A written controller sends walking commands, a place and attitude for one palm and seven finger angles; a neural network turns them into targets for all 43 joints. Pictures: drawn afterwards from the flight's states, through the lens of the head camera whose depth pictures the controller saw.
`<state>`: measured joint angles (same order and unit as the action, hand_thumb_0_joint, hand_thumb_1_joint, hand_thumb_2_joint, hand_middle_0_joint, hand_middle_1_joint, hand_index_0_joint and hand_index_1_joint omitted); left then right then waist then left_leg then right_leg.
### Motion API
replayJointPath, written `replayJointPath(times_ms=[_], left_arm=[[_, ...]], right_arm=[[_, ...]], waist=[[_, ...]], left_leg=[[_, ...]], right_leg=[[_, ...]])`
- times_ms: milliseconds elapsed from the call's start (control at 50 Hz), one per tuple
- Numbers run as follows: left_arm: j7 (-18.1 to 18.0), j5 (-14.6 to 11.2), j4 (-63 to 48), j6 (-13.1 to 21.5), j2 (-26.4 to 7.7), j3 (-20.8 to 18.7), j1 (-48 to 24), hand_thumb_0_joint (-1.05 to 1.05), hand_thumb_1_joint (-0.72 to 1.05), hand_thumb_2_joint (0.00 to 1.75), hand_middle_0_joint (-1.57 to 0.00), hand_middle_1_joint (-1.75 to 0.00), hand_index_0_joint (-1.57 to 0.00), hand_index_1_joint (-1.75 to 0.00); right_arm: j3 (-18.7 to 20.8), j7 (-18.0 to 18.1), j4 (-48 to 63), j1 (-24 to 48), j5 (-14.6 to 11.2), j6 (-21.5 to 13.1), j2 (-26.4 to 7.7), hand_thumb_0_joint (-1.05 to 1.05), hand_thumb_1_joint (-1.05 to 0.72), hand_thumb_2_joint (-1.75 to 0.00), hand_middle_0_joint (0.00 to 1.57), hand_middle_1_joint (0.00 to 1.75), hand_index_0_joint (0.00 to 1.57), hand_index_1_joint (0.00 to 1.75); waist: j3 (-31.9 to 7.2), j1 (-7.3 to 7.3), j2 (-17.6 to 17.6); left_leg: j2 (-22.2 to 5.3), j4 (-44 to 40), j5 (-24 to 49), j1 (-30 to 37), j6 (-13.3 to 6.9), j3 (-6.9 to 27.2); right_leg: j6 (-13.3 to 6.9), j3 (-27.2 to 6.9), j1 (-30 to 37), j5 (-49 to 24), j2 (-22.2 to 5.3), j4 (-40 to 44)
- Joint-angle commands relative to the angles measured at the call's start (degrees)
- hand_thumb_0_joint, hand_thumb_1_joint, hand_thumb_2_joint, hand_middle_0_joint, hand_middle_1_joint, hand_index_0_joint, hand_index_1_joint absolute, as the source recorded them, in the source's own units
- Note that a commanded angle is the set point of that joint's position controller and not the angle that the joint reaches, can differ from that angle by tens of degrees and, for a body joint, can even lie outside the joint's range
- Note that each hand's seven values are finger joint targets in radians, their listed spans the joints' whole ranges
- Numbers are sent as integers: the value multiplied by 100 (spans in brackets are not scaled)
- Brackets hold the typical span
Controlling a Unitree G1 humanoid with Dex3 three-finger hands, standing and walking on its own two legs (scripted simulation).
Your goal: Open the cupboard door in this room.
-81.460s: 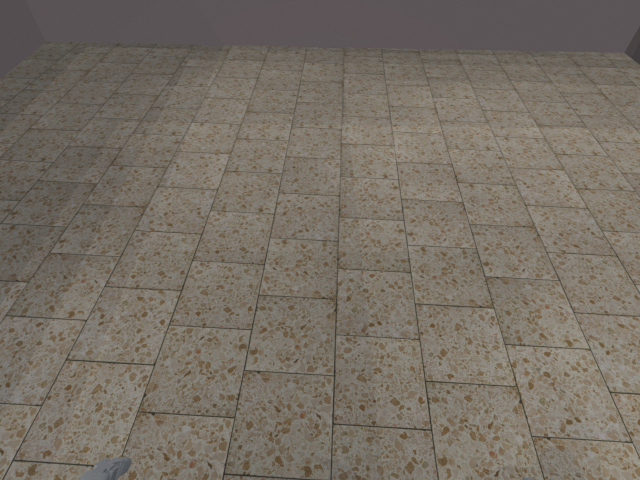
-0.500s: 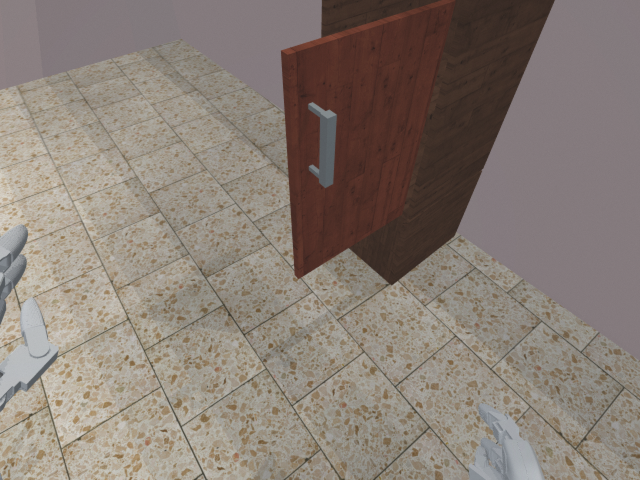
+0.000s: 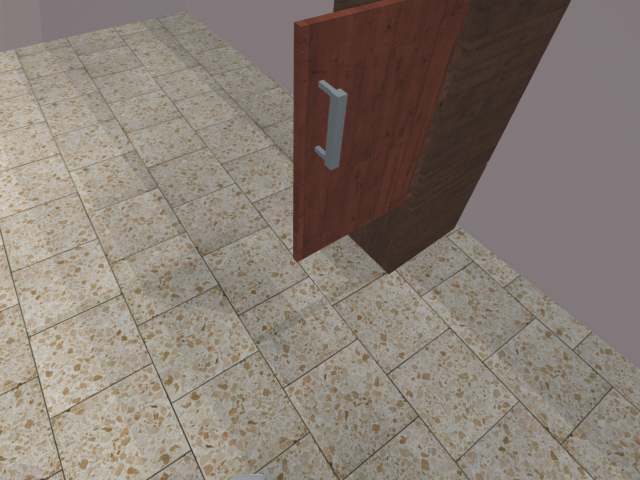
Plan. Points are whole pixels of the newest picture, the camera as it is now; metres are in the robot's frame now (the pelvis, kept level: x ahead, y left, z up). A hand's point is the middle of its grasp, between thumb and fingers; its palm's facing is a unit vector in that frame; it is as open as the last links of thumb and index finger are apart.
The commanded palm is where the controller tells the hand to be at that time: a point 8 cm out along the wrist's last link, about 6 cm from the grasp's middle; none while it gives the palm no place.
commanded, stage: let the arm hang, fingers relaxed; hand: left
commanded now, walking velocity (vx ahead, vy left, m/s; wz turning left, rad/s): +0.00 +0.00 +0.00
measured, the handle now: (328, 126) +0.67 +0.02 +0.06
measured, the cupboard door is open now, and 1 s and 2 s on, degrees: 88 88 88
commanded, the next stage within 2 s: look to check the result in 0.74 s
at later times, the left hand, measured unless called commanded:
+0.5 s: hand out of the picture +0.00 +0.17 -0.16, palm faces +0.04 -0.98 -0.21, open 7.4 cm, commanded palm none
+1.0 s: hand out of the picture +0.02 +0.16 -0.16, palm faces +0.05 -0.98 -0.20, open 7.4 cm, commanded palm none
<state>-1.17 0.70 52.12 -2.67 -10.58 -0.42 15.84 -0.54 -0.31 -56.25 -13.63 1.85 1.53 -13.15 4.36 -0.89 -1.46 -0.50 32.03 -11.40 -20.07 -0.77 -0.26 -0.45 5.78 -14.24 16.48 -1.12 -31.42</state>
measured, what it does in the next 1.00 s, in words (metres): stands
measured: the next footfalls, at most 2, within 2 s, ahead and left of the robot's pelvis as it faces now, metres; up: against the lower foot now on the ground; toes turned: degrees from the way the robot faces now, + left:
none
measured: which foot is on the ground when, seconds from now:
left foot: down 0.00-1.00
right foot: down 0.00-1.00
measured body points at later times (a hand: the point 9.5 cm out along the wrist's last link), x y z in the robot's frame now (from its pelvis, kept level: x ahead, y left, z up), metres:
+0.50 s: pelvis +0.01 +0.00 +0.01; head +0.02 -0.02 +0.46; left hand +0.00 +0.22 -0.15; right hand +0.00 -0.21 -0.16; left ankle +0.06 +0.11 -0.73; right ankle +0.00 -0.11 -0.73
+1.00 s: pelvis +0.03 -0.01 +0.01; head +0.05 -0.02 +0.46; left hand +0.01 +0.22 -0.15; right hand +0.02 -0.22 -0.16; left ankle +0.06 +0.11 -0.73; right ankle +0.00 -0.11 -0.73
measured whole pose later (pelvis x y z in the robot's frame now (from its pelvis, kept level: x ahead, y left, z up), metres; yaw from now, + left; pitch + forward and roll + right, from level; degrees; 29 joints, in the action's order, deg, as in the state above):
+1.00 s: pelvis +0.03 -0.01 +0.01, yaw +0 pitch -1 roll +0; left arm -1.7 0.1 65.8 0.3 -7.5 -1.4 16.4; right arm 0.1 1.7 -65.7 -14.9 1.4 0.5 -8.3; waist 3.3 -0.3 1.7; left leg -0.2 24.8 -10.4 -13.1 -0.2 -0.7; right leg -0.7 5.4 -7.7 15.6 -1.1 -24.6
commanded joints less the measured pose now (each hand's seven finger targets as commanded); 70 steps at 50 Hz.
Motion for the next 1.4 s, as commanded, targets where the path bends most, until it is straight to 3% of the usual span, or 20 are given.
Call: replayJointPath(times_ms=[0, 20, 120, 200, 440, 560, 640, 860, 1060, 1180, 1380], left_arm=[[-12, -6, 160, 248, -827, -221, 355, 0, 90, 90, -20, -30, -20, -30], [-14, -3, 284, 258, -828, -217, 353, 0, 90, 90, -20, -30, -20, -30], [-17, -15, 753, 281, -691, -175, 341, 0, 90, 90, -20, -30, -20, -30], [-40, -18, 999, 273, -571, -146, 406, 0, 90, 90, -20, -30, -20, -30], [-94, -23, 1224, 300, -388, -152, 516, 0, 90, 90, -20, -30, -20, -30], [-96, -29, 1212, 313, -333, -178, 448, 0, 90, 90, -20, -30, -20, -30], [-97, -34, 1230, 315, -291, -193, 438, 0, 90, 90, -20, -30, -20, -30], [-98, -35, 1234, 339, -261, -194, 412, 0, 90, 90, -20, -30, -20, -30], [-98, -35, 1259, 361, -315, -189, 438, 0, 90, 90, -20, -30, -20, -30], [-89, -37, 1271, 357, -350, -183, 403, 0, 90, 90, -20, -30, -20, -30], [-87, -39, 1241, 397, -418, -187, 328, 0, 90, 90, -20, -30, -20, -30]], right_arm=[[148, 117, 184, 140, -36, -103, -506, 0, -90, -90, 20, 30, 20, 30], [162, 129, 122, 42, -54, -89, -514, 0, -90, -90, 20, 30, 20, 30], [199, 166, -233, -345, -75, -59, -393, 0, -90, -90, 20, 30, 20, 30], [190, 179, -471, -520, -68, -49, -254, 0, -90, -90, 20, 30, 20, 30], [131, 182, -788, -554, -55, -85, 44, 0, -90, -90, 20, 30, 20, 30], [121, 203, -820, -560, -45, -117, 96, 0, -90, -90, 20, 30, 20, 30], [131, 226, -800, -539, -52, -139, 96, 0, -90, -90, 20, 30, 20, 30], [149, 241, -795, -516, -63, -143, 41, 0, -90, -90, 20, 30, 20, 30], [142, 250, -822, -420, -70, -164, -43, 0, -90, -90, 20, 30, 20, 30], [133, 250, -821, -333, -67, -151, -77, 0, -90, -90, 20, 30, 20, 30], [147, 256, -813, -235, -67, -180, -167, 0, -90, -90, 20, 30, 20, 30]], waist=[[-578, 140, 1396], [-548, 132, 1081], [-199, 43, 274], [16, 9, -26], [181, 51, -76], [115, 51, 360], [86, 76, 459], [2, 45, 116], [-97, 47, 118], [87, 49, 190], [-118, 59, 125]], left_leg=[[-456, -1099, -356, 124, -117, 705], [-467, -1081, -353, 199, -113, 725], [-430, -1064, -431, 467, -92, 605], [-425, -1096, -406, 612, -97, 534], [-380, -1093, 53, 642, -76, 354], [-399, -1148, 245, 613, -58, 391], [-435, -1184, 358, 569, -62, 417], [-443, -1122, 631, 812, -70, 396], [-464, -1109, 923, 985, -81, 381], [-462, -1169, 749, 937, -62, 371], [-478, -1139, 1022, 1072, -55, 344]], right_leg=[[-260, -630, 465, 60, -422, 835], [-273, -606, 434, 88, -429, 925], [-306, -602, 27, 436, -511, 1264], [-285, -608, -205, 593, -525, 1340], [-243, -627, -130, 351, -568, 1333], [-234, -591, 73, 51, -527, 1232], [-222, -547, 243, -175, -517, 1199], [-212, -531, 289, -366, -535, 1265], [-191, -531, 414, -663, -552, 1288], [-199, -554, 347, -503, -553, 1391], [-199, -556, 542, -970, -574, 1378]])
